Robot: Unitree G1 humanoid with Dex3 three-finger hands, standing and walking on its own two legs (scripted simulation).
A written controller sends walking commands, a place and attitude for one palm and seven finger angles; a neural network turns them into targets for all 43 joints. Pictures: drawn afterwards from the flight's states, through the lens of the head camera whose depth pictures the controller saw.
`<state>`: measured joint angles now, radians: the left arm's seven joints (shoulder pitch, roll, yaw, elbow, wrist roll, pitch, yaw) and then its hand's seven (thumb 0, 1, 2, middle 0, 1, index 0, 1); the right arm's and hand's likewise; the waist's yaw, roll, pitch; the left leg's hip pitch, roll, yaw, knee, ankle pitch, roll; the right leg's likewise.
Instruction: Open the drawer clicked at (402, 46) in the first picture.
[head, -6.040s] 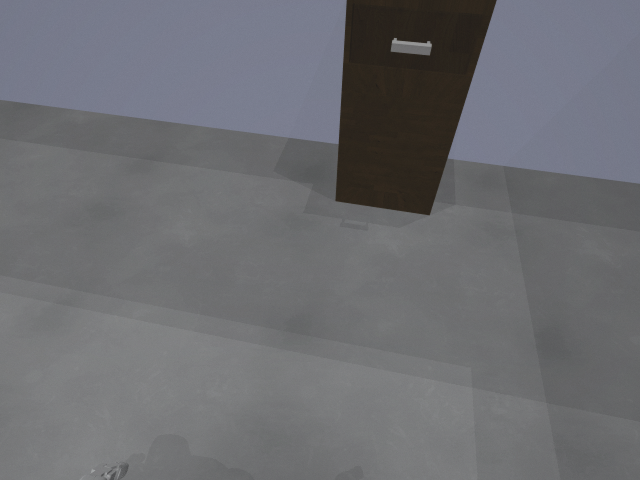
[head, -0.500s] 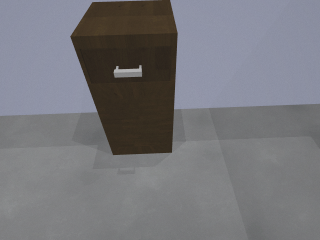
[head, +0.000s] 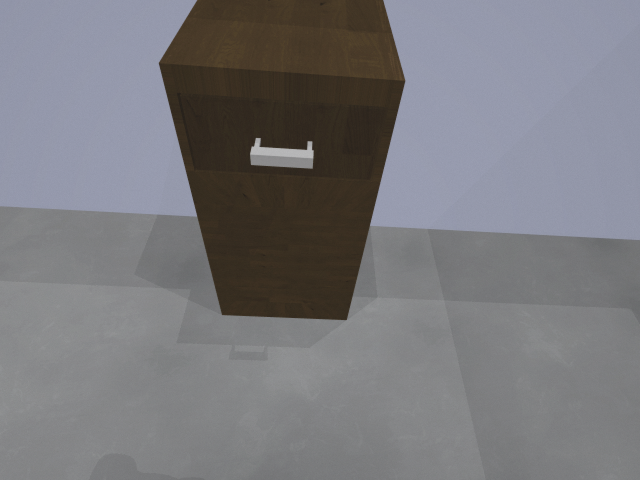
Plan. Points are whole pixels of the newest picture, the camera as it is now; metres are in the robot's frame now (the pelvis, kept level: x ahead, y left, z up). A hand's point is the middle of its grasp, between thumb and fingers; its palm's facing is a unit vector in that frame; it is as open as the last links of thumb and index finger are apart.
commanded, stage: take the last steps up to it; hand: left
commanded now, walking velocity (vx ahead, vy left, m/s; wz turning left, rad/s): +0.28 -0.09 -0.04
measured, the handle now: (283, 150) +0.71 +0.13 -0.01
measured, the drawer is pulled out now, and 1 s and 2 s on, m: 0.00 0.00 0.00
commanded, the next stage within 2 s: come to a stop and stand still in 0.34 s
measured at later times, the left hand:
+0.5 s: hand (258, 396) +0.26 +0.11 -0.15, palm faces -0.01 -0.98 -0.21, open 7.3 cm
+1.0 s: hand (227, 415) +0.23 +0.16 -0.17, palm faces +0.03 -0.97 -0.24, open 7.4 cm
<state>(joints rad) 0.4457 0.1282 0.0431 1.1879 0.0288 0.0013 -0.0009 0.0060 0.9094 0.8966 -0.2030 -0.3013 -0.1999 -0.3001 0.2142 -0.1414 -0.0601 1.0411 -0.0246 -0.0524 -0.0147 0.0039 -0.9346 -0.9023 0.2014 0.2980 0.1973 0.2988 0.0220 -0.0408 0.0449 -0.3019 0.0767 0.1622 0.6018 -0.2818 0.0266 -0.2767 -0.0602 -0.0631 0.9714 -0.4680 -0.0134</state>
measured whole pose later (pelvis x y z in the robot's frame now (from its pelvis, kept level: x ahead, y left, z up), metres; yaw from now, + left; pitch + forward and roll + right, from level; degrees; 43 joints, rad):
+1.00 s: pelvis +0.19 -0.05 +0.01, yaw -2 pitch +0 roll -1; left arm 0.20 0.22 0.06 1.02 0.02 0.05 0.03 0.00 0.91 0.90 -0.20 -0.30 -0.20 -0.30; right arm 0.08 -0.15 -0.03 0.97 -0.01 0.02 -0.03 0.01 -0.91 -0.90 0.20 0.30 0.20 0.30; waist 0.03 -0.02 0.09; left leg -0.30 0.02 0.09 0.47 -0.17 0.05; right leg -0.37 -0.02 0.01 1.01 -0.49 0.04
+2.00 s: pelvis +0.18 -0.09 +0.00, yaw -1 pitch +0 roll +0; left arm 0.34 0.13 0.00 1.10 0.02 -0.02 0.02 0.00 0.91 0.90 -0.20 -0.30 -0.20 -0.30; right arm 0.27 -0.16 -0.01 1.08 -0.01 -0.01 -0.02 0.01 -0.92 -0.90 0.20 0.30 0.20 0.30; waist 0.01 0.00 0.02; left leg -0.33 0.04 0.01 0.51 -0.17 -0.03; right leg -0.20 -0.01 0.02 0.54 -0.34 0.01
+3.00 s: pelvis +0.23 -0.12 +0.01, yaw -1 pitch -1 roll +1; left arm 0.33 0.14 0.01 1.11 0.02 -0.02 0.03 0.00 0.91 0.90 -0.20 -0.30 -0.20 -0.30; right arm 0.24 -0.16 0.00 1.14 -0.01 0.00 -0.04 0.01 -0.92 -0.90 0.20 0.30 0.20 0.30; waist 0.01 -0.01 0.03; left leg -0.22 0.05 0.00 0.46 -0.22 -0.06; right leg -0.06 0.01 0.00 0.46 -0.38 -0.02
